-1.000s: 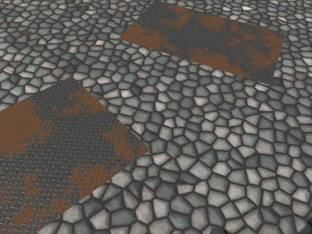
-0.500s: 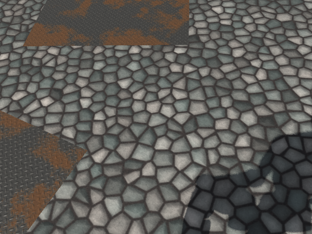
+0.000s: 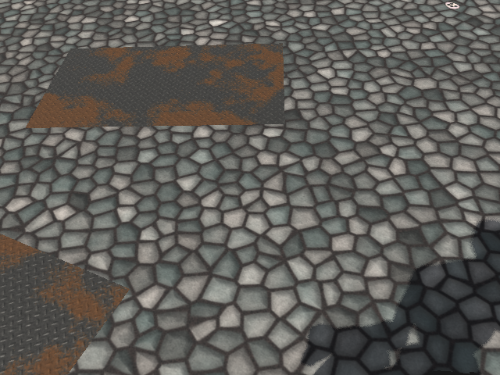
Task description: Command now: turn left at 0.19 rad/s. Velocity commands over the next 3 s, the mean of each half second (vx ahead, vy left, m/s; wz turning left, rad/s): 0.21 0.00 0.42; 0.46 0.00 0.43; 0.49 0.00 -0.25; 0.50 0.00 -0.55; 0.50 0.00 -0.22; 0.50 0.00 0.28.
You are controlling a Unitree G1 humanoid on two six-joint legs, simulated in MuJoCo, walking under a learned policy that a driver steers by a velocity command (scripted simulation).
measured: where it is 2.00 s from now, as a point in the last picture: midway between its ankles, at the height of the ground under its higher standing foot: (173, 271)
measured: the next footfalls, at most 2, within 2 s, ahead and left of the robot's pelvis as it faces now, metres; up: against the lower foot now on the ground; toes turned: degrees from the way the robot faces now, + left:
left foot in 0.08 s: +0.05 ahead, +0.14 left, +0.00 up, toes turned -1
right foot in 0.56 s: +0.21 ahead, -0.07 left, +0.00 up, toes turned +24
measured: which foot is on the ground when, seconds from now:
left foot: up 0.00-0.06, down 0.08-0.56, up 0.58-0.98, down 1.00-1.00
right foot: down 0.00-0.08, up 0.10-0.54, down 0.56-1.00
